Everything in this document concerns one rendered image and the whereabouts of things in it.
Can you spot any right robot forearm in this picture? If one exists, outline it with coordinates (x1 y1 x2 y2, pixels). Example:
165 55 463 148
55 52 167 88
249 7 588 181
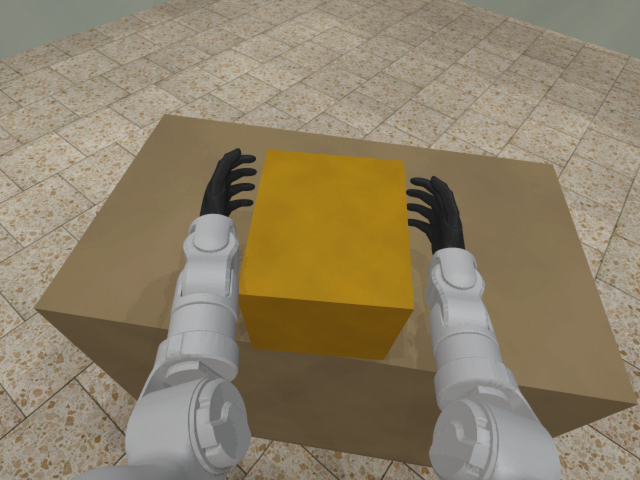
425 248 561 476

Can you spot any right robot upper arm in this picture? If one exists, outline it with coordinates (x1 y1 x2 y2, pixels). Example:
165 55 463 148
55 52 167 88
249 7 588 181
429 397 561 480

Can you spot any robot right hand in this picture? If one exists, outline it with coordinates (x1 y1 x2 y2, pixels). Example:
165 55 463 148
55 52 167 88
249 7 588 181
406 176 465 255

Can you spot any pedestal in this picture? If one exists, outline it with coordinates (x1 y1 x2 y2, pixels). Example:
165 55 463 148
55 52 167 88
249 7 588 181
34 114 638 468

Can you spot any left robot upper arm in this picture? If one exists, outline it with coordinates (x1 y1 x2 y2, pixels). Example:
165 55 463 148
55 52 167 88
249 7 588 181
71 376 251 480

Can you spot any robot left hand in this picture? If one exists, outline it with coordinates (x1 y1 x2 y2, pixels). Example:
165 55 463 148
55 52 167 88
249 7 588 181
200 148 257 217

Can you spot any carton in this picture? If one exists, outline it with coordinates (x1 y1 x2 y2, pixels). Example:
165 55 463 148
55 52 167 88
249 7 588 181
238 150 414 360

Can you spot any left robot forearm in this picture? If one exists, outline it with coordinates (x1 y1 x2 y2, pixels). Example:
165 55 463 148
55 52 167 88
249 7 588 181
125 214 239 457

